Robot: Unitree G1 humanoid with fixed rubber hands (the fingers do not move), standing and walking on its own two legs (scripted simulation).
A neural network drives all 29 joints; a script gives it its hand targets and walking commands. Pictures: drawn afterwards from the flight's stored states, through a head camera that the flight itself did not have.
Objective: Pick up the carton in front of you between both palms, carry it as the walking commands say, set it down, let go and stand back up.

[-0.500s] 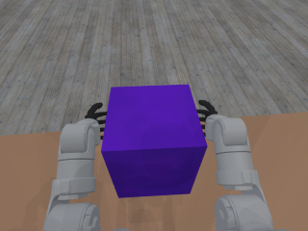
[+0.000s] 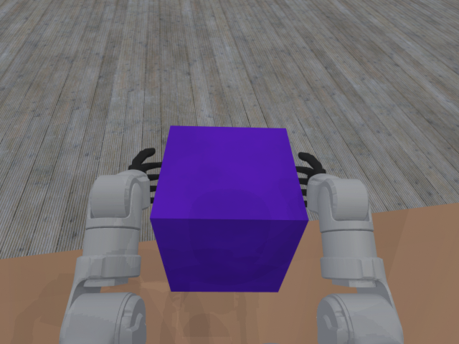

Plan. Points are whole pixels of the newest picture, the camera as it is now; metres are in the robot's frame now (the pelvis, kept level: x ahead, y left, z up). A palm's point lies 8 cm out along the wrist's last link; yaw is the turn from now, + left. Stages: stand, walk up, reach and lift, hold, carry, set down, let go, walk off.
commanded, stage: carry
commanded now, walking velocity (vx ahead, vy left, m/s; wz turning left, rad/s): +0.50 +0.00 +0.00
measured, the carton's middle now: (226, 212) +0.35 +0.00 +0.02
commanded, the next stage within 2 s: none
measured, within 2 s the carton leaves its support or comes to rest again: neither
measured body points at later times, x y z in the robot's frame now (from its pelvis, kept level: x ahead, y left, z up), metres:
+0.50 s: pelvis +0.30 -0.03 -0.03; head +0.31 -0.04 +0.42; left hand +0.66 +0.13 +0.07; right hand +0.67 -0.18 +0.06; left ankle +0.16 +0.07 -0.64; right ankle +0.37 -0.08 -0.75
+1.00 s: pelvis +0.60 +0.01 -0.06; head +0.61 +0.02 +0.39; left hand +0.97 +0.17 +0.04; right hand +0.96 -0.13 +0.05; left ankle +0.68 +0.06 -0.78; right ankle +0.44 -0.09 -0.68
